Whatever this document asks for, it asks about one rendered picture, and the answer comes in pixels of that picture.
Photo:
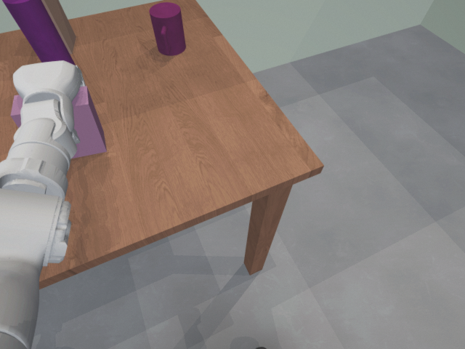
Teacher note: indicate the sponge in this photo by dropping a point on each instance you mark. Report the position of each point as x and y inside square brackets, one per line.
[86, 123]

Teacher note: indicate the table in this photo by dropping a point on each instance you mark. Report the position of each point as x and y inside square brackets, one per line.
[188, 137]

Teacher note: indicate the robot left forearm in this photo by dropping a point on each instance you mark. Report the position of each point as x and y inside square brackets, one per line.
[43, 146]

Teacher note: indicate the left robot hand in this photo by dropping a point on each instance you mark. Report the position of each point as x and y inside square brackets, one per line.
[58, 75]

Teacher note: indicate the robot left upper arm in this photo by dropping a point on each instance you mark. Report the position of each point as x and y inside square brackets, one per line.
[34, 231]

